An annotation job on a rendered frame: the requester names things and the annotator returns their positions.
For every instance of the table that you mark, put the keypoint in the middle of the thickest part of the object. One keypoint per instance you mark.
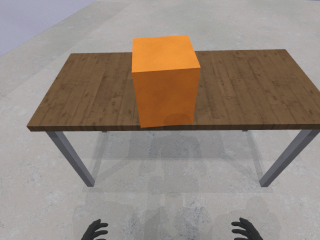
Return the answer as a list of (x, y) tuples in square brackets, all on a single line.
[(260, 89)]

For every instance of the carton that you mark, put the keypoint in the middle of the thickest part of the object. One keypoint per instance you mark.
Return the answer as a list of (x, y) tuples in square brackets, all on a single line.
[(165, 72)]

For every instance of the left robot hand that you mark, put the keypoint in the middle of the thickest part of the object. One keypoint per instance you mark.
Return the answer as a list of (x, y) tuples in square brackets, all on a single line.
[(90, 233)]

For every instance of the right robot hand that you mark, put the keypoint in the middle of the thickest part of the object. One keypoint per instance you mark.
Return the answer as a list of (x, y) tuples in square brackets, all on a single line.
[(250, 232)]

